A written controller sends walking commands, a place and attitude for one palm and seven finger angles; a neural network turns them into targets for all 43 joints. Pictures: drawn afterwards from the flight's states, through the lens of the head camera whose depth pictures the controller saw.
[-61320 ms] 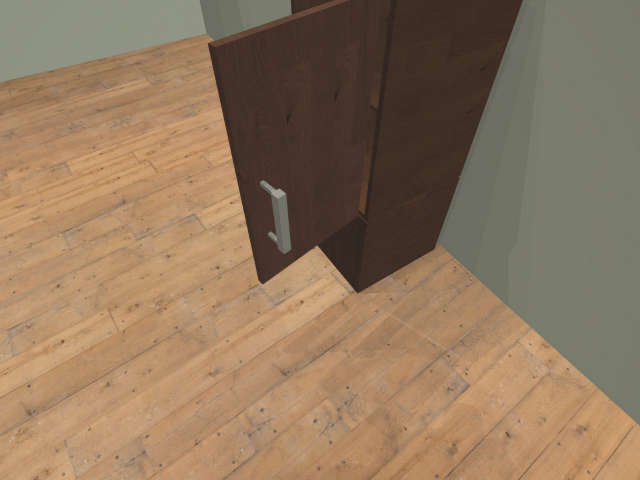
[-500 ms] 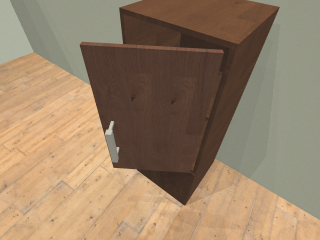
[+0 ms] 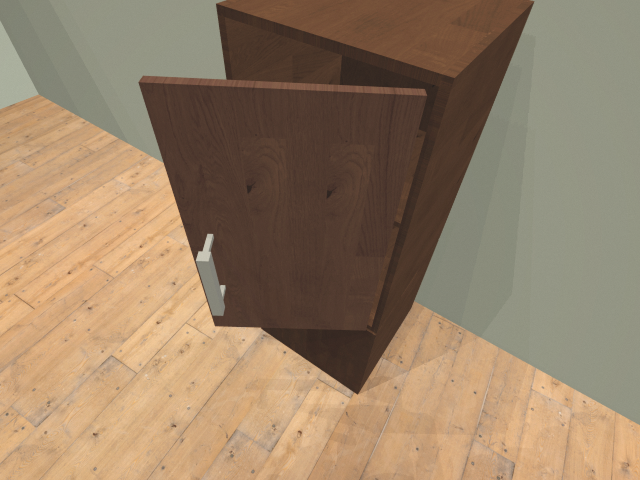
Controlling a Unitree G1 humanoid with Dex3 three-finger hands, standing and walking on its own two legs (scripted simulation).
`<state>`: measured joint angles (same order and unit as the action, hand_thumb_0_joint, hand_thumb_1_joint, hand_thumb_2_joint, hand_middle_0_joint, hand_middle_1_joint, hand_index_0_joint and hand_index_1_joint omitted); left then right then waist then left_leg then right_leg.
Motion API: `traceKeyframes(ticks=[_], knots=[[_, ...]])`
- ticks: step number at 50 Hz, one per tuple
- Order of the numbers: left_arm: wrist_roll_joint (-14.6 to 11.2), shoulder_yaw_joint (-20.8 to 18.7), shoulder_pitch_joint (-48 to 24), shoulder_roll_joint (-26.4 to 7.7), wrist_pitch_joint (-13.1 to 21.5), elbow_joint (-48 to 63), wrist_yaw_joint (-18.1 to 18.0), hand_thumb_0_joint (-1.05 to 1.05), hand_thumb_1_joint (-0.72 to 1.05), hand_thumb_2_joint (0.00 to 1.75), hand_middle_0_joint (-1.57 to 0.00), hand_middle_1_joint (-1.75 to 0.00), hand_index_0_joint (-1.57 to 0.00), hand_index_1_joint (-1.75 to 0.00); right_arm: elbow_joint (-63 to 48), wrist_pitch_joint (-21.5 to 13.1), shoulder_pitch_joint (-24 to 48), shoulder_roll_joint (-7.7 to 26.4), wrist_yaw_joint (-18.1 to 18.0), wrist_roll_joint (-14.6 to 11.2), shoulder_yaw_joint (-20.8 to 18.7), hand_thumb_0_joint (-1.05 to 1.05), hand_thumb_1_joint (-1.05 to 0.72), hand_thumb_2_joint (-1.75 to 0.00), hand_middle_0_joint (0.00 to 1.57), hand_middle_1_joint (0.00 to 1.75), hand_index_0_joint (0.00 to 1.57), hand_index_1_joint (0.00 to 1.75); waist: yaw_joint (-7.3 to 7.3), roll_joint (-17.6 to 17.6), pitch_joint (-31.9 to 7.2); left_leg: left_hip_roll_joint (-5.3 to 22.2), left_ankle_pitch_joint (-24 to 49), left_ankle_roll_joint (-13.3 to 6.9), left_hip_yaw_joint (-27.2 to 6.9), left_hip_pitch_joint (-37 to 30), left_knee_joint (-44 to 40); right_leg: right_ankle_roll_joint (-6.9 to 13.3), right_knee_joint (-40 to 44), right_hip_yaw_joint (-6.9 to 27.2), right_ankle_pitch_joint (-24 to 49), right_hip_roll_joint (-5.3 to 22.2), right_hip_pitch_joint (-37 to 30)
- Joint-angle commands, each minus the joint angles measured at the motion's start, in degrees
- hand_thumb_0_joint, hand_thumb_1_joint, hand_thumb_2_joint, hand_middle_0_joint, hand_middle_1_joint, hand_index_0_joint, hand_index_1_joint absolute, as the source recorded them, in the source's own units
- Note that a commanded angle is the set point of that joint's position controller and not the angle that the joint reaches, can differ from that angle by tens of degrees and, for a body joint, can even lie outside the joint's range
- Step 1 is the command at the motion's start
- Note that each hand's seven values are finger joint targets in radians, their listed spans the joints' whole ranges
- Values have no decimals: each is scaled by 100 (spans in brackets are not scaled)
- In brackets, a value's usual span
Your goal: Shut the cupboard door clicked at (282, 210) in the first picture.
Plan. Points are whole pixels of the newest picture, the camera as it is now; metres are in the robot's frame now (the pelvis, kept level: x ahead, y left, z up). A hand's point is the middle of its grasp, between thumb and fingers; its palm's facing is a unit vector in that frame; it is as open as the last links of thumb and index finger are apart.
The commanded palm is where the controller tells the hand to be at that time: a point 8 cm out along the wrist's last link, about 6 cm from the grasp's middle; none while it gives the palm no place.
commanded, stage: come to a stop and stand still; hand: left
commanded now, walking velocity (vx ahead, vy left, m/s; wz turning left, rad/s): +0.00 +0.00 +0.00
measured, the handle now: (214, 276) +0.47 +0.22 -0.11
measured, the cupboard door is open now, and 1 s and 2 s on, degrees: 34 34 34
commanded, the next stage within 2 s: look again from close up in 0.02 s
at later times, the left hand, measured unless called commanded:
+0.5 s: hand out of the picture -0.02 +0.14 -0.18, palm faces +0.02 -0.99 -0.17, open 7.3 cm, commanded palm none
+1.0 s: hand (223, 408) +0.21 +0.13 -0.03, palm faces +0.10 -0.99 +0.02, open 6.8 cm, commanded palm +0.12 +0.19 -0.07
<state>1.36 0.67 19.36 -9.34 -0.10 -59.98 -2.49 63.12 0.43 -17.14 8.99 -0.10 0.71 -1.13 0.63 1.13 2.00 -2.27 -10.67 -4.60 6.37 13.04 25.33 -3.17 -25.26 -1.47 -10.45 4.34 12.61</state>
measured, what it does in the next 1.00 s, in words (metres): lowers itself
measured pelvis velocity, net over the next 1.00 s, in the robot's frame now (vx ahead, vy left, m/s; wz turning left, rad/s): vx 0.01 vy -0.04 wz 0.04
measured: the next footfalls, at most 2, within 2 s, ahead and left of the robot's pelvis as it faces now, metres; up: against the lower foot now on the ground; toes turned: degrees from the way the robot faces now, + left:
none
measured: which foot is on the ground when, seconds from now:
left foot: down 0.00-1.00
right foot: down 0.00-1.00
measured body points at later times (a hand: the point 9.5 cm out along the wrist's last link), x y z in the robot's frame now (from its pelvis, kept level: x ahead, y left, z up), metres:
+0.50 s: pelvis +0.00 -0.01 +0.00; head +0.01 -0.01 +0.45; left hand -0.02 +0.19 -0.16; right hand +0.00 -0.23 -0.16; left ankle +0.04 +0.06 -0.74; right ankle +0.03 -0.16 -0.74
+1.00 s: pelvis +0.01 -0.04 -0.05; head +0.03 -0.02 +0.40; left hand +0.20 +0.19 -0.03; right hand +0.17 -0.30 -0.11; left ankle +0.04 +0.06 -0.74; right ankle +0.04 -0.16 -0.74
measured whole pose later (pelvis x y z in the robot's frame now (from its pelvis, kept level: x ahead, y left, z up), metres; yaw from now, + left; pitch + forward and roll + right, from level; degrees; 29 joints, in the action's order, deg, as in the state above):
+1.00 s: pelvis +0.01 -0.04 -0.05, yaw +2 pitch +9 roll +0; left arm -12.1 -4.6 22.4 -8.6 29.8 -10.7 8.1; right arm 38.5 -19.6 -14.3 15.0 0.7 0.1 -3.6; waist 2.5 1.6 -7.6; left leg -0.2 -22.9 -1.7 3.2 38.9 53.1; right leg 0.0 -53.9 -2.6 -24.7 2.7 37.9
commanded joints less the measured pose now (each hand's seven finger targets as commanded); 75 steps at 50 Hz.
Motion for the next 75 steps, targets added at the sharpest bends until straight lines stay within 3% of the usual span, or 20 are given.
traceKeyframes(ticks=[1, 35, 36, 37, 38, 39, 40, 42, 43, 44, 46, 48, 50, 53, 55, 59, 62, 65, 69, 75], knots=[[-8, -112, 373, -465, 86, 129, -30, 0, 90, 90, -20, -30, -20, -30, -211, -103, -98, 603, -35, -18, -122, 0, -90, -90, 20, 30, 20, 30, -58, -200, 344, 838, -1306, 283, -1049, 381, -1092, 306, 391, 237, -444, 189, 133], [-31, -127, 290, -292, 166, -131, -43, 0, 90, 90, -20, -30, -20, -30, 113, -135, -137, 336, -67, -35, -42, 0, -90, -90, 20, 30, 20, 30, -31, -122, 250, 799, -364, 348, -801, -47, -847, 342, 583, 376, -114, 268, 158], [48, -91, 450, -566, 152, -324, -201, 0, 90, 90, -20, -30, -20, -30, -350, -187, 287, 650, -56, -52, -30, 0, -90, -90, 20, 30, 20, 30, -180, 255, 198, 931, -265, 463, -607, 246, 99, 391, 375, 265, -1, 296, 112], [-715, -1990, -4811, -3485, 1613, 9508, -91, 0, 90, 90, -20, -30, -20, -30, -2466, -1178, -47, 1991, -634, -9, -228, 0, -90, -90, 20, 30, 20, 30, 940, -175, -2149, 568, 600, 214, -666, -1238, -334, 452, -287, 41, 592, -339, -122], [-867, -146, -939, -980, 1231, 7984, -202, 0, 90, 90, -22, -32, -22, -32, -2362, -1651, 332, 1081, -604, -332, 80, 0, -90, -90, 20, 30, 20, 30, 14, -1928, -3147, 509, 475, 468, -702, -1667, -356, 553, -507, -378, -230, -605, 146], [-1027, 238, 579, 174, 355, 7064, -351, 0, 90, 90, -24, -34, -24, -34, -2296, -1937, 634, 1048, -554, -313, 115, 0, -90, -90, 20, 30, 20, 30, -118, -2052, -2003, 613, -103, 788, -966, -836, -530, 497, -921, -559, -662, -570, 314], [-1037, 641, 434, 558, 172, 5942, -437, 0, 90, 90, -25, -36, -25, -36, -2042, -2122, 613, 946, -479, -468, 190, 0, -90, -90, 20, 30, 20, 30, 201, -715, -187, 464, -1332, 601, -1083, 456, -529, 425, -778, -581, -757, -508, 987], [-970, 231, 222, 241, 803, 5575, -358, 0, 90, 90, -29, -40, -29, -40, -2432, -2345, 452, 1272, -335, -246, -101, 0, -90, -90, 20, 30, 20, 30, 410, 175, 642, 261, -1858, 489, -1201, 1240, 201, 390, -537, -512, -1426, -397, 1742], [-992, 47, 717, 273, 1209, 5030, -200, 0, 90, 90, -31, -42, -31, -42, -2570, -2359, 493, 1286, -247, -172, -193, 0, -90, -90, 20, 30, 20, 30, 288, 928, 601, 236, -1932, 526, -1186, 1725, 603, 390, -858, -614, -1851, -427, 2172], [-1048, -121, 1352, 304, 1659, 4721, 87, 0, 90, 90, -33, -44, -33, -44, -2808, -2399, 544, 1249, -135, -168, -293, 0, -90, -90, 20, 30, 20, 30, -23, 944, 174, 142, -1585, 563, -987, 1899, 1036, 450, -1180, -592, -1888, -423, 2235], [-1378, -513, 2040, 185, 2725, 4744, 793, 0, 90, 90, -36, -48, -36, -48, -3160, -2373, 709, 1134, 36, -79, -401, 0, -90, -90, 20, 30, 20, 30, -361, 1291, -432, 82, -1302, 627, -718, 2555, 1919, 509, -1804, -429, -2175, -385, 2601], [-1565, -805, 2030, -103, 3766, 4957, 1572, 0, 90, 90, -40, -52, -40, -52, -3467, -2268, 918, 1171, 162, -46, -498, 0, -90, -90, 20, 30, 20, 30, -428, 998, -814, 38, -1221, 641, -641, 3217, 2660, 586, -2487, -192, -2026, -337, 2882], [-1507, -1171, 1971, -583, 4289, 5191, 1985, 0, 90, 90, -44, -56, -44, -56, -3799, -2150, 1068, 1175, 244, -68, -570, 0, -90, -90, 20, 30, 20, 30, -579, 65, -1184, 27, -1093, 565, -616, 3582, 3141, 667, -3215, -38, -1674, -351, 3210], [-1663, -1206, 1683, -732, 3849, 6352, 1995, 0, 90, 90, -49, -62, -49, -62, -4339, -1944, 1281, 1160, 165, -146, -550, 0, -90, -90, 20, 30, 20, 30, -624, -753, -1874, 22, -1129, 450, -589, 3565, 3337, 644, -3552, 122, -1428, -391, 3321], [-1757, -1342, 1232, -928, 3640, 7231, 1843, 0, 90, 90, -53, -66, -53, -66, -4475, -1820, 1180, 1140, 25, -183, -545, 0, -90, -90, 20, 30, 20, 30, -453, -657, -2060, 79, -1452, 386, -704, 3841, 3604, 593, -3362, 457, -2068, -405, 3436], [-1786, -984, 376, -878, 3810, 8545, 1864, 0, 90, 90, -60, -74, -60, -74, -4338, -1748, 861, 1068, -201, -148, -428, 0, -90, -90, 20, 30, 20, 30, 81, -546, -2390, 228, -747, 251, -827, 3767, 4362, 483, -3601, 458, -1053, -534, 3759], [-1846, -921, 625, -821, 3681, 8194, 2193, 0, 90, 90, -66, -80, -66, -80, -4067, -1756, 732, 1086, -264, -127, -407, 0, -90, -90, 20, 30, 20, 30, 162, -561, -2537, 274, -325, 267, -874, 3801, 4610, 441, -3784, 344, -314, -524, 3770], [-1952, -1169, 888, -902, 3077, 7519, 2535, 0, 90, 90, -71, -86, -71, -86, -4024, -1668, 796, 1085, -327, -202, -392, 0, -90, -90, 20, 30, 20, 30, 95, -112, -2615, 264, -402, 278, -871, 4181, 4702, 370, -3691, 427, -333, -485, 3500], [-2133, -1764, 1274, -1181, 2359, 7230, 2589, 0, 90, 90, -79, -94, -79, -94, -4135, -1496, 1029, 995, -376, -279, -381, 0, -90, -90, 20, 30, 20, 30, -277, 160, -2934, 250, -375, 312, -871, 4407, 4575, 263, -3567, 627, -255, -346, 2862], [-2149, -1701, 1242, -992, 2713, 7574, 2193, 0, 90, 90, -90, -106, -90, -106, -4143, -1487, 970, 863, -342, -218, -362, 0, -90, -90, 20, 30, 20, 30, -287, 92, -2866, 267, -351, 358, -909, 4235, 4318, 282, -3686, 407, -213, -337, 3008]])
